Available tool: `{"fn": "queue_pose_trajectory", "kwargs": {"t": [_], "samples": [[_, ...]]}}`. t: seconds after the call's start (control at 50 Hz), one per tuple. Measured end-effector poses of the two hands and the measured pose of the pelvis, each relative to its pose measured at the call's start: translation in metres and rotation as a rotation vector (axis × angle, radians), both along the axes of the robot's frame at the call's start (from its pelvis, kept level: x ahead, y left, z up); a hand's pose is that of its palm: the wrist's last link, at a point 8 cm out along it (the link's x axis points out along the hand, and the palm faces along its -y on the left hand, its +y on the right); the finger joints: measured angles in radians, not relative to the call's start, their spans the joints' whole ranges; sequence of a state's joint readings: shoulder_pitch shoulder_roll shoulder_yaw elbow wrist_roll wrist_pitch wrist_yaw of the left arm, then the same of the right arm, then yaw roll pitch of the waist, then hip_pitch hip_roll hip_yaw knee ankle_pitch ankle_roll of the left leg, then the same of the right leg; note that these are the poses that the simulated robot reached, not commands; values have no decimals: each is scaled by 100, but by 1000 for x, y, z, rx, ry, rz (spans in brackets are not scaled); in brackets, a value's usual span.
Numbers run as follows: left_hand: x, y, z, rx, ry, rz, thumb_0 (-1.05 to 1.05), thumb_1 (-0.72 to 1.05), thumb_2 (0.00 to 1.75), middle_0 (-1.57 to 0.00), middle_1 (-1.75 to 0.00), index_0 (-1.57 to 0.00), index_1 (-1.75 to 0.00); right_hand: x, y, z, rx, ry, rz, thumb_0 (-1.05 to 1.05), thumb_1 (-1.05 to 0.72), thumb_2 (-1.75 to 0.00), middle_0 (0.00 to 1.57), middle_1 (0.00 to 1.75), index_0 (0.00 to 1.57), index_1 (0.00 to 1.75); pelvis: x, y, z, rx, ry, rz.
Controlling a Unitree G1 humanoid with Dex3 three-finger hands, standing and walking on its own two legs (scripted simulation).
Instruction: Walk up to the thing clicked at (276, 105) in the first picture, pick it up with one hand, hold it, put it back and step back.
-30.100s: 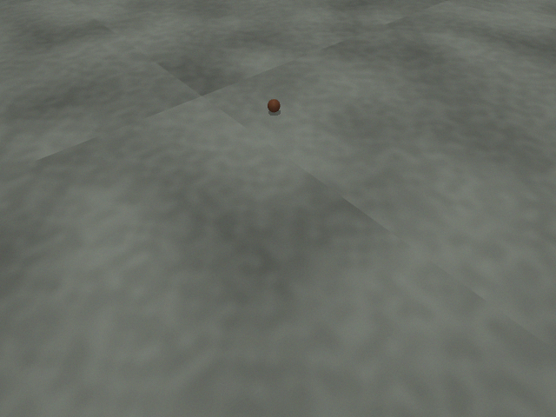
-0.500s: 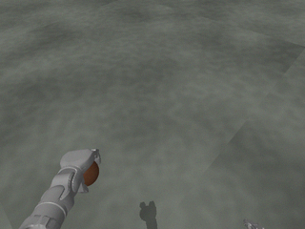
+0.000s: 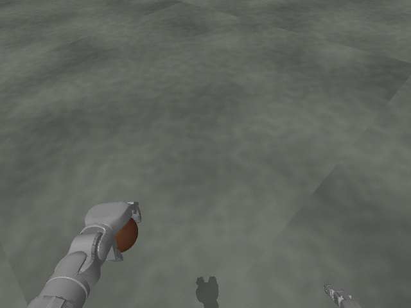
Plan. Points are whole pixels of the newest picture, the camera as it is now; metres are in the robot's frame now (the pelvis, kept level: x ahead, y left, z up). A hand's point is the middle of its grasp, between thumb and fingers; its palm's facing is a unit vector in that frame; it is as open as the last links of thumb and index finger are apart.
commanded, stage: hold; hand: left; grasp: from above
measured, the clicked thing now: (118, 232) +0.32 +0.22 -0.05
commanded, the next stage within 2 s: crouch in 0.98 s
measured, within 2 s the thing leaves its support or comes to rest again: neither
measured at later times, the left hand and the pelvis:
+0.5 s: hand (113, 233) +0.30 +0.22 -0.02, palm faces -0.43 -0.06 -0.90, open 10.5 cm; pelvis +0.00 +0.00 +0.00, yaw +0 degrees
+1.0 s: hand (116, 231) +0.30 +0.21 -0.02, palm faces -0.43 -0.06 -0.90, open 10.5 cm; pelvis +0.01 +0.00 +0.01, yaw +0 degrees
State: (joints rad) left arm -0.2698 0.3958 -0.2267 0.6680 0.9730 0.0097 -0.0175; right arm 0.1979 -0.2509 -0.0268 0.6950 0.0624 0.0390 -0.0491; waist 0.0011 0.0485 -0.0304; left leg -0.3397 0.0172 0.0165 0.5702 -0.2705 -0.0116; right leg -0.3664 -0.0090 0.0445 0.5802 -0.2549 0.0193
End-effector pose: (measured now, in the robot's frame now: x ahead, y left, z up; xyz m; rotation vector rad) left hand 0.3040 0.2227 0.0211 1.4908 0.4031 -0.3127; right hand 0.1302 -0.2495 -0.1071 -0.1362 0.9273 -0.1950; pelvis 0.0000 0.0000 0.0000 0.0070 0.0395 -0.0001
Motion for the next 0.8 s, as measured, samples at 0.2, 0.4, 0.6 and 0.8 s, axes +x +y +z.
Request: {"fn": "queue_pose_trajectory", "kwargs": {"t": [0.2, 0.4, 0.6, 0.8], "samples": [[-3, -1, 9, 2, -17, -9, 1, -9, 68, -51, -83, -57, -80, 7, 1, 5, -2, -25, 4, 1, -91, -90, 20, 30, 20, 29, -2, -1, 2, 1, -15, -1], [-3, 0, 18, 1, -17, -10, 1, -10, 69, -50, -83, -57, -80, 15, 3, 8, 6, -47, 10, 1, -91, -90, 20, 30, 20, 29, 0, -1, 4, 2, -24, -3], [-2, -4, 20, -9, -13, -18, 1, -9, 69, -50, -83, -57, -80, 21, 5, 10, 10, -54, 17, 1, -91, -90, 20, 30, 20, 29, 2, -1, 6, 2, -29, -3], [0, -5, 19, 0, -11, -18, 1, -9, 69, -50, -83, -57, -80, 23, 3, 10, 7, -45, 14, 1, -91, -90, 20, 30, 20, 29, 5, -2, 6, 2, -27, -2]]}}
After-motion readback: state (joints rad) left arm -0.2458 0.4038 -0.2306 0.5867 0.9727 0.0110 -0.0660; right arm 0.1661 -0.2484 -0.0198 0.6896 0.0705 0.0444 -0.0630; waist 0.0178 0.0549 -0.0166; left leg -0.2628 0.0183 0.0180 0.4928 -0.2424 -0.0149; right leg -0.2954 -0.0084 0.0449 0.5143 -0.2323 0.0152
